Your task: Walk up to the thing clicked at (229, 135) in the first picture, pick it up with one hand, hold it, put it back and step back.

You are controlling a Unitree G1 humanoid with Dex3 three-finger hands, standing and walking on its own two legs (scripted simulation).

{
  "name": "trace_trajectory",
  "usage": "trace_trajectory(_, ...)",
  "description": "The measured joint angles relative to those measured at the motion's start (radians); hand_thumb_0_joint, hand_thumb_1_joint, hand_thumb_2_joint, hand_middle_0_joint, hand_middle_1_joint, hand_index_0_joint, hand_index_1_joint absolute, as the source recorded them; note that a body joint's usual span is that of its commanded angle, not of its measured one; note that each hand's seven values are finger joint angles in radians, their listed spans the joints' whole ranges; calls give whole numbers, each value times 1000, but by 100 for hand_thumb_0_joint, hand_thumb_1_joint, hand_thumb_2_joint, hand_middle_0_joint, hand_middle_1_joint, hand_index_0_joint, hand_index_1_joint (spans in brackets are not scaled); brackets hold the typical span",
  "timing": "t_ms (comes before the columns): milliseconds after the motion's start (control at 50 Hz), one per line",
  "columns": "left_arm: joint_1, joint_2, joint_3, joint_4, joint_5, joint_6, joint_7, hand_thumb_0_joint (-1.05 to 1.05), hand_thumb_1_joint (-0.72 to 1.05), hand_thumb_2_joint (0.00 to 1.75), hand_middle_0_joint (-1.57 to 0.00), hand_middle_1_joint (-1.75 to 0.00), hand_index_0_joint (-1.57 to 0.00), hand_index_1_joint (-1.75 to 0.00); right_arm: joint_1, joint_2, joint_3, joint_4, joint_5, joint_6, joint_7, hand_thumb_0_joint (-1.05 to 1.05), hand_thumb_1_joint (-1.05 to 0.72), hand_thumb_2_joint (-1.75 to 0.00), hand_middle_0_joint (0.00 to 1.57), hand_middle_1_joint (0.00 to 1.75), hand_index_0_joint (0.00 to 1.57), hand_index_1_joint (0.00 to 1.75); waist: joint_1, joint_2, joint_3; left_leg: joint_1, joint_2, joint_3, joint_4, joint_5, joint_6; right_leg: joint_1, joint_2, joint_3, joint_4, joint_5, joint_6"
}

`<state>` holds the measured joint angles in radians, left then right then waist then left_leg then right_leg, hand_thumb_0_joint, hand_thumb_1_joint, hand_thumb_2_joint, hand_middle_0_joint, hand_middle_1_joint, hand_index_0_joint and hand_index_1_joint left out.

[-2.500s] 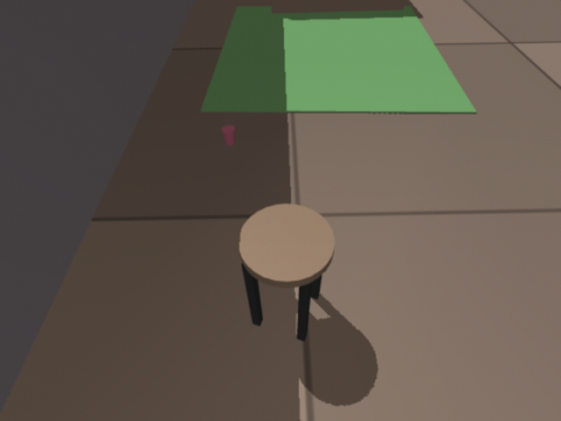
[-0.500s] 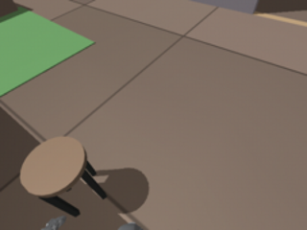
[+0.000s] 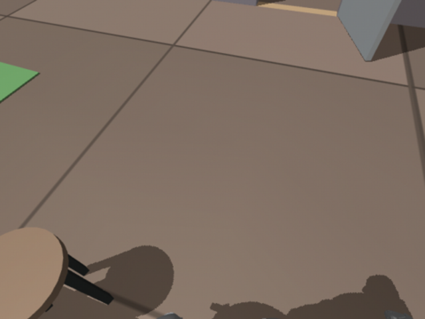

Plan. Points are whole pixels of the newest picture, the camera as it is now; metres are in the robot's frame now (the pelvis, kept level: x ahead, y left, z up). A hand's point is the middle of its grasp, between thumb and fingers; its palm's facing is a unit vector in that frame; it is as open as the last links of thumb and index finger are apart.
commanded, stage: walk up
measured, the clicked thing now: out of the picture +0.40 +1.70 -0.70
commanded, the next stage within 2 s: stand in 1.16 s
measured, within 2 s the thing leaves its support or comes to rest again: neither
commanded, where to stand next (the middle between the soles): +0.06 +0.01 m, yaw -15 degrees
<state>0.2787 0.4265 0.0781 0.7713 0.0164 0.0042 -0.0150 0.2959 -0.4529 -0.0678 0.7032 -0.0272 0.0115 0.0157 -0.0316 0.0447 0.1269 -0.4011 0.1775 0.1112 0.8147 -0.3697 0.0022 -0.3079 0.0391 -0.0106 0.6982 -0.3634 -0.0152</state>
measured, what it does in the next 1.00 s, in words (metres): steps on the spot, turning right: left foot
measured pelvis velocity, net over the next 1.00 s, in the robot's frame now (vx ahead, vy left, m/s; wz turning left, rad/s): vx -0.01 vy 0.02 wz -0.29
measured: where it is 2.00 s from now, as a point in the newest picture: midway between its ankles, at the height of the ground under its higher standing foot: outside the picture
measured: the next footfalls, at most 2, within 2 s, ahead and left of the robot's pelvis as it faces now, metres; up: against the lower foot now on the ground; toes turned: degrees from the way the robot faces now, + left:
left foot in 0.26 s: +0.09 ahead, +0.14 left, +0.00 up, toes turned -12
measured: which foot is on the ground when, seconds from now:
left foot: down 0.00-0.00, up 0.02-0.24, down 0.26-1.00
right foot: down 0.00-1.00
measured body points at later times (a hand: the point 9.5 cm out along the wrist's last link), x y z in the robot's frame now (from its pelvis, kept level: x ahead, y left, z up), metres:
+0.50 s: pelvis -0.01 +0.01 +0.01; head +0.03 +0.02 +0.45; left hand +0.14 +0.31 -0.11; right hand +0.01 -0.31 -0.10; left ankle +0.03 +0.14 -0.71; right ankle -0.02 -0.11 -0.70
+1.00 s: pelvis -0.01 +0.02 +0.02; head +0.00 +0.01 +0.47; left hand +0.16 +0.28 -0.10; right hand -0.02 -0.29 -0.11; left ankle +0.05 +0.15 -0.71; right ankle -0.02 -0.11 -0.71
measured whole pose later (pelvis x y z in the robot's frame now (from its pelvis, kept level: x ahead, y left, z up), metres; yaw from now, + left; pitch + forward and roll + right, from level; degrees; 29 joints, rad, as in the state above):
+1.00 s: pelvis -0.01 +0.02 +0.02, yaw -16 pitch -3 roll +0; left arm 0.15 0.35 0.01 1.04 0.00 -0.02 0.00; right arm 0.17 -0.36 0.00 1.04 -0.01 -0.02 0.02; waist -0.01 0.00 0.05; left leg -0.22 0.07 0.06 0.54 -0.27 -0.03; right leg -0.25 0.03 0.11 0.57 -0.27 0.01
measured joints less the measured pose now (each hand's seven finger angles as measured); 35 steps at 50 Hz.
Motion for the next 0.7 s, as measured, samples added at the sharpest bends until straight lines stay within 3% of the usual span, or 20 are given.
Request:
trace_trajectory(40,10,-8,-6,3,7,-9,6,1,90,90,-20,-30,-21,-30,-20,6,-3,26,8,22,-11,1,-90,-90,20,30,20,30,9,3,1,-35,-37,-61,102,-112,9,-19,7,17,46,-19,-3)
trace_trajectory(80,19,-20,-16,8,3,-13,11,1,90,90,-20,-30,-21,-30,-39,11,3,48,16,27,-15,1,-91,-90,20,30,20,30,24,-2,0,-56,-80,-97,178,-164,13,-26,5,50,59,-23,-5)
trace_trajectory(180,26,-39,-37,9,5,-16,19,1,90,90,-20,-30,-21,-30,-63,24,17,71,18,7,-14,1,-91,-90,20,30,20,30,39,-4,-10,-62,-116,-109,181,-114,17,-46,12,99,65,-14,5)
trace_trajectory(260,16,-33,-43,-3,3,-16,23,1,90,90,-20,-31,-21,-30,-71,39,21,84,14,-9,-12,1,-91,-90,20,30,20,30,41,-22,-15,12,-143,-100,10,-78,27,-82,15,128,110,-29,19)
trace_trajectory(300,-7,-20,-39,5,-7,-5,28,1,90,90,-20,-31,-21,-30,-75,63,20,94,2,-25,-15,1,-91,-90,20,30,20,30,40,-69,-4,33,-169,-74,-28,-18,8,-102,-3,159,158,-39,19)
trace_trajectory(360,-34,-22,-42,32,-12,4,39,1,90,90,-20,-30,-21,-30,-70,76,29,102,1,-34,-5,1,-91,-90,20,30,20,30,30,-61,0,42,-139,-69,-23,-22,9,-138,33,143,292,-152,2)
trace_trajectory(400,-42,-14,-38,44,-15,-2,34,1,90,90,-20,-30,-21,-30,-65,85,35,108,-1,-35,-5,1,-90,-90,20,30,20,30,25,-61,0,58,-117,-64,-47,-11,6,-142,30,107,331,-166,-6)
trace_trajectory(500,-41,-4,-26,67,-11,-24,15,1,90,90,-20,-30,-21,-30,-49,65,39,116,-8,-30,0,1,-90,-90,21,30,20,30,12,-47,-17,65,-77,-52,-71,0,-13,-46,-6,30,98,-95,-12)
trace_trajectory(540,-40,-9,-21,81,-4,-36,20,1,90,90,-20,-30,-21,-30,-47,48,35,122,-2,-19,-1,1,-90,-90,21,30,20,30,13,-25,-18,54,-54,-54,-36,-18,-24,2,8,19,-13,21,-8)
trace_trajectory(560,-41,-15,-21,89,1,-41,24,1,90,90,-20,-30,-21,-30,-51,43,32,131,3,-11,-4,1,-90,-90,20,30,20,30,10,-12,-16,47,-48,-69,-17,-21,-18,4,18,14,-9,28,-5)
trace_trajectory(640,-35,-33,-40,110,3,-48,26,1,90,90,-20,-30,-21,-30,-71,36,31,169,16,4,-15,1,-90,-90,20,30,20,30,19,-16,-27,39,-97,-114,26,-164,13,-12,7,45,21,11,-5)
trace_trajectory(680,-39,-45,-50,122,2,-45,25,1,90,90,-20,-30,-21,-30,-80,33,30,185,21,-6,-15,1,-91,-90,20,30,20,30,18,-13,-30,63,-105,-112,-46,-92,20,-14,0,56,23,12,4)
trace_trajectory(700,-46,-47,-54,130,-1,-41,23,1,90,90,-20,-30,-21,-30,-84,36,29,195,20,-14,-15,1,-91,-90,20,30,20,30,18,-19,-29,76,-111,-106,-82,-4,8,-15,-6,63,30,10,8)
